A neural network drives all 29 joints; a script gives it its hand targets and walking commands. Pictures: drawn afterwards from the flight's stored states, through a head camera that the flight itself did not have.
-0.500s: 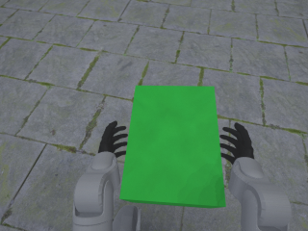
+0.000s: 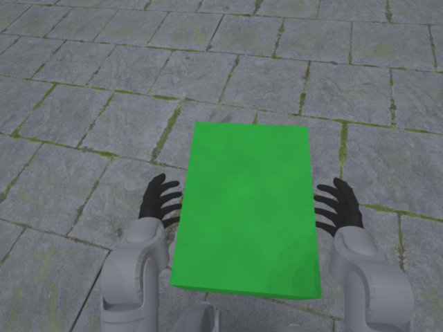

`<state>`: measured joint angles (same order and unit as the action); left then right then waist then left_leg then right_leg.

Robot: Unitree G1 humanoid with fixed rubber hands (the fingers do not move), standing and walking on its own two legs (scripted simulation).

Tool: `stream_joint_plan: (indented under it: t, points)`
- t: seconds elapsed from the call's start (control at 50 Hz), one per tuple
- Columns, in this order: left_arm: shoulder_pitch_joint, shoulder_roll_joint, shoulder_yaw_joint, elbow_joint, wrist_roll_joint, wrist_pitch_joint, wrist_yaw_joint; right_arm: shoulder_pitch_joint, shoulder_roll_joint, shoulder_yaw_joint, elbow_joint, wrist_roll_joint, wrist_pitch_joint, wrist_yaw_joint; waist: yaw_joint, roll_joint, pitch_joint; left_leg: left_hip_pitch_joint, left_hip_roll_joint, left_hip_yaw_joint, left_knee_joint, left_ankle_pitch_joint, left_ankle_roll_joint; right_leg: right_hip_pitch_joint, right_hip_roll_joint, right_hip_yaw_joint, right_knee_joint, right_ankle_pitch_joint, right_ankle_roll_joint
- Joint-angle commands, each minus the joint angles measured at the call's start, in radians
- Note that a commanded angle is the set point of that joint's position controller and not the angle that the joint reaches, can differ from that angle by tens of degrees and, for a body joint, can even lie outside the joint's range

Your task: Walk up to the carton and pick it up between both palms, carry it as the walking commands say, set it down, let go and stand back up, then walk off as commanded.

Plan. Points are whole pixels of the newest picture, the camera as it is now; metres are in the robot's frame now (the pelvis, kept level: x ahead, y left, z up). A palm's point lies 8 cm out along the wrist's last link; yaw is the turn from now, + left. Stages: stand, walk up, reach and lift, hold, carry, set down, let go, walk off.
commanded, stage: carry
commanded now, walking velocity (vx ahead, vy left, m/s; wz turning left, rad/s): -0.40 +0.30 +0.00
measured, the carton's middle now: (245, 209) +0.35 -0.02 -0.02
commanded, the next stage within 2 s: none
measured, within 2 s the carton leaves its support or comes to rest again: neither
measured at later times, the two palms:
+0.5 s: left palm (76, 177) +0.38 +0.27 +0.08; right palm (244, 174) +0.38 -0.02 +0.05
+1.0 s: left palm out of the picture +0.35 +0.42 +0.07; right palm (156, 192) +0.35 +0.13 +0.06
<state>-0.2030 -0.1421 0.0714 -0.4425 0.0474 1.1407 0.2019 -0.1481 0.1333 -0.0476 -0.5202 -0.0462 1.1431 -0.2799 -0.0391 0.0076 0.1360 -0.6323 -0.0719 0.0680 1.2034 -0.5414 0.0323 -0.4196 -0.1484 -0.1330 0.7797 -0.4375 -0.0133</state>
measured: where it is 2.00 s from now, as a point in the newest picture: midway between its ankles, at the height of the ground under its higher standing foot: outside the picture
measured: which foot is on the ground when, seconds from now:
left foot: up 0.00-0.18, down 0.20-0.46, up 0.48-0.70, down 0.72-0.96, up 0.98-1.00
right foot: down 0.00-0.20, up 0.22-0.40, down 0.42-0.72, up 0.74-0.90, down 0.92-1.00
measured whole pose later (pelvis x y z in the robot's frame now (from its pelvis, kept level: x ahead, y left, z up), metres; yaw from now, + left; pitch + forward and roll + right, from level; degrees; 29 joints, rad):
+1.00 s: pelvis +0.07 +0.28 +0.00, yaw -2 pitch +4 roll +0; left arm -0.19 -0.14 0.08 -0.46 0.05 1.20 0.21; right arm -0.19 0.14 -0.05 -0.46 -0.08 1.16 -0.25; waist 0.04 0.06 0.11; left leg -0.59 0.01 0.07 0.94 -0.43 0.04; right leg -0.43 -0.10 -0.12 0.73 -0.35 0.00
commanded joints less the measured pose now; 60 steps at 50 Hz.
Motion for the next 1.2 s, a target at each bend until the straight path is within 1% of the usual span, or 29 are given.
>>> stream_joint_plan:
  t: [0.0,0.04,0.06,0.16,0.18,0.2,0.22,0.24,0.3,0.38,0.4,0.42,0.44,0.46,0.54,0.68,0.7,0.72,0.74,0.8,0.88,0.92,0.94,0.96,1.04,1.1,1.14,1.16,1.18]
  points:
    - [-0.303,-0.930,-0.563,-0.227,-0.314,-0.046,-0.232,-0.460,0.981,0.705,-0.213,0.435,-0.034,0.292,0.075,-0.249,-0.668,-0.300,0.070,-0.096,0.060,-0.009,-0.015,0.851,-0.289,0.378,-0.110,1.866,-0.179]
    - [-0.327,-0.924,-0.552,-0.220,-0.295,-0.038,-0.222,-0.475,0.995,0.714,-0.195,0.447,-0.023,0.294,0.073,-0.283,-0.620,-0.272,0.093,-0.047,-0.057,0.023,-0.037,0.794,-0.291,0.322,-0.129,1.796,-0.179]
    - [-0.372,-0.923,-0.565,-0.238,-0.297,-0.035,-0.217,-0.463,0.996,0.684,-0.171,0.440,-0.021,0.295,0.074,-0.162,-0.633,-0.219,0.085,-0.034,-0.116,0.065,-0.031,0.754,-0.294,0.318,-0.128,1.757,-0.186]
    - [-0.341,-0.938,-0.611,-0.236,-0.309,-0.014,-0.214,-0.411,0.993,0.678,-0.175,0.436,-0.008,0.306,0.051,-0.259,-0.627,0.203,0.068,0.061,-0.704,0.428,-0.011,0.537,-0.171,0.081,0.031,1.570,-0.056]
    - [-0.382,-0.924,-0.612,-0.243,-0.309,-0.009,-0.209,-0.436,1.004,0.669,-0.139,0.430,0.001,0.309,0.041,-0.107,-0.694,0.462,0.144,0.019,-0.744,0.986,0.033,0.355,-0.115,0.012,0.156,1.144,-0.006]
    - [-0.327,-0.930,-0.618,-0.220,-0.306,0.003,-0.209,-0.423,1.009,0.671,-0.134,0.434,-0.001,0.310,0.056,0.182,-0.760,0.793,0.409,-0.249,-0.605,1.890,0.139,0.005,0.021,0.013,0.329,0.087,0.044]
    - [-0.371,-0.907,-0.645,-0.226,-0.331,0.009,-0.206,-0.345,0.984,0.636,-0.088,0.400,0.009,0.307,0.058,0.344,-0.723,0.867,0.486,-0.297,-0.576,2.257,0.217,-0.148,0.135,0.045,0.426,-0.428,0.039]
    - [-0.353,-0.914,-0.656,-0.172,-0.327,0.034,-0.212,-0.307,0.972,0.605,-0.061,0.386,0.019,0.304,0.049,0.450,-0.737,0.813,0.459,-0.268,-0.591,2.228,0.216,-0.128,0.126,0.105,0.499,-0.377,0.040]
    - [-0.492,-0.983,-0.699,-0.219,-0.406,0.041,-0.239,-0.353,0.998,0.557,-0.058,0.348,0.009,0.302,0.038,0.362,-0.623,0.615,0.361,-0.092,-0.600,1.699,0.164,-0.116,0.087,0.056,0.284,-0.234,0.060]
    - [-0.501,-1.014,-0.672,-0.210,-0.456,0.028,-0.262,-0.404,1.006,0.574,-0.136,0.323,-0.019,0.269,0.038,0.192,-0.702,0.677,0.340,-0.088,-0.517,1.624,0.204,0.001,0.096,-0.012,-0.101,-0.011,0.072]
    - [-0.445,-1.014,-0.664,-0.191,-0.444,0.025,-0.261,-0.382,0.988,0.579,-0.128,0.317,-0.020,0.267,0.058,0.145,-0.719,0.643,0.330,-0.037,-0.474,1.532,0.172,0.080,0.052,0.014,-0.221,0.219,0.054]
    - [-0.483,-1.014,-0.647,-0.204,-0.459,0.019,-0.269,-0.432,0.985,0.588,-0.154,0.317,-0.026,0.260,0.057,-0.023,-0.711,0.430,0.276,-0.005,-0.376,1.123,0.119,0.270,-0.076,0.120,-0.285,0.783,0.017]
    - [-0.478,-0.992,-0.647,-0.208,-0.446,0.013,-0.273,-0.413,0.972,0.589,-0.146,0.298,-0.017,0.259,0.067,-0.361,-0.693,0.061,0.161,-0.016,-0.204,0.313,0.052,0.530,-0.284,0.398,-0.239,1.606,-0.110]
    - [-0.368,-1.014,-0.627,-0.139,-0.400,0.016,-0.267,-0.450,1.005,0.639,-0.179,0.336,-0.016,0.267,0.066,-0.509,-0.699,-0.056,0.076,-0.085,-0.013,-0.151,-0.003,0.595,-0.417,0.564,-0.188,2.054,-0.259]
    - [-0.462,-0.952,-0.584,-0.219,-0.343,-0.009,-0.248,-0.508,1.017,0.670,-0.143,0.411,-0.003,0.288,0.058,-0.246,-0.628,-0.100,0.143,-0.180,-0.018,-0.013,-0.016,0.560,-0.337,0.381,-0.170,1.619,-0.218]
    - [-0.364,-0.953,-0.588,-0.238,-0.316,-0.014,-0.219,-0.449,1.020,0.683,-0.172,0.438,-0.006,0.300,0.053,-0.236,-0.691,0.251,0.054,0.085,-0.770,0.422,-0.035,0.483,-0.146,0.085,0.012,1.463,-0.064]
    - [-0.326,-0.946,-0.577,-0.186,-0.296,0.000,-0.213,-0.486,1.028,0.695,-0.157,0.443,0.005,0.305,0.052,-0.176,-0.696,0.469,0.184,-0.008,-0.751,0.971,0.017,0.301,-0.095,0.029,0.104,1.066,-0.004]
    - [-0.317,-0.933,-0.591,-0.214,-0.301,0.003,-0.213,-0.408,1.020,0.669,-0.127,0.423,0.007,0.303,0.057,0.140,-0.757,0.748,0.410,-0.219,-0.628,1.762,0.116,-0.010,0.005,0.033,0.219,0.098,0.035]
    - [-0.281,-0.944,-0.593,-0.156,-0.296,0.020,-0.209,-0.339,1.014,0.651,-0.081,0.408,0.018,0.304,0.060,0.340,-0.743,0.822,0.468,-0.255,-0.586,2.168,0.193,-0.154,0.108,0.046,0.310,-0.376,0.025]
    - [-0.403,-0.997,-0.655,-0.234,-0.360,0.018,-0.236,-0.409,1.024,0.618,-0.153,0.390,-0.004,0.312,0.039,0.349,-0.721,0.668,0.390,-0.158,-0.593,1.742,0.194,-0.106,0.091,0.062,0.250,-0.202,0.030]
    - [-0.484,-0.997,-0.679,-0.263,-0.429,0.014,-0.251,-0.394,1.011,0.585,-0.138,0.336,-0.023,0.286,0.037,0.249,-0.712,0.655,0.328,-0.090,-0.531,1.563,0.184,0.005,0.093,0.007,-0.082,-0.017,0.045]
    - [-0.468,-0.993,-0.669,-0.255,-0.437,0.012,-0.256,-0.335,0.995,0.573,-0.105,0.310,-0.026,0.276,0.053,0.079,-0.727,0.512,0.282,-0.031,-0.407,1.264,0.127,0.240,-0.051,0.090,-0.321,0.646,0.013]
    - [-0.494,-0.961,-0.651,-0.283,-0.440,0.005,-0.264,-0.343,0.997,0.570,-0.094,0.299,-0.019,0.270,0.062,-0.229,-0.703,0.138,0.180,-0.017,-0.231,0.504,0.059,0.502,-0.245,0.353,-0.235,1.561,-0.090]
    - [-0.406,-0.976,-0.645,-0.213,-0.407,0.001,-0.263,-0.398,0.995,0.620,-0.153,0.325,-0.027,0.270,0.064,-0.463,-0.742,-0.021,0.084,-0.101,-0.046,-0.102,0.005,0.576,-0.397,0.516,-0.199,1.868,-0.230]
    - [-0.466,-0.977,-0.617,-0.228,-0.371,-0.016,-0.262,-0.508,1.015,0.650,-0.159,0.382,-0.027,0.289,0.060,-0.284,-0.663,-0.063,0.128,-0.225,0.034,-0.002,-0.015,0.499,-0.347,0.336,-0.189,1.420,-0.235]
    - [-0.431,-0.962,-0.616,-0.215,-0.336,-0.009,-0.246,-0.475,1.015,0.645,-0.140,0.399,-0.019,0.295,0.056,-0.198,-0.662,0.086,0.150,-0.108,-0.275,0.085,-0.030,0.414,-0.279,0.220,-0.172,1.301,-0.168]
    - [-0.409,-0.962,-0.608,-0.219,-0.328,-0.015,-0.239,-0.441,1.012,0.649,-0.133,0.398,-0.014,0.298,0.056,-0.274,-0.695,0.199,0.105,-0.050,-0.477,0.128,-0.028,0.401,-0.238,0.186,-0.128,1.307,-0.135]
    - [-0.333,-0.970,-0.586,-0.167,-0.306,-0.009,-0.227,-0.426,1.019,0.667,-0.125,0.405,-0.004,0.299,0.045,-0.300,-0.691,0.282,0.105,-0.017,-0.678,0.231,-0.025,0.379,-0.190,0.123,-0.084,1.227,-0.089]
    - [-0.377,-0.962,-0.603,-0.188,-0.311,-0.003,-0.223,-0.420,1.029,0.645,-0.085,0.390,0.002,0.305,0.047,-0.178,-0.683,0.403,0.129,-0.035,-0.771,0.566,-0.002,0.253,-0.128,0.087,-0.029,0.945,-0.042]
